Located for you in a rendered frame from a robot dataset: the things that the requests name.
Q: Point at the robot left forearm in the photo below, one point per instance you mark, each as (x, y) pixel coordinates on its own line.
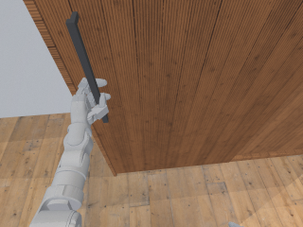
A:
(66, 190)

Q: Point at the left robot hand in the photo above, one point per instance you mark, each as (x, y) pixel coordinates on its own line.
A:
(84, 108)

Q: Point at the robot left upper arm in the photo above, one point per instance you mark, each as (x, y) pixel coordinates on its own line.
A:
(57, 218)

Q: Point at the wardrobe door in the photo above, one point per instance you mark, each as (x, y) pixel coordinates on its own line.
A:
(191, 81)
(283, 130)

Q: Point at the handle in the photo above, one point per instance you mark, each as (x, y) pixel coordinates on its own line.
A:
(74, 32)

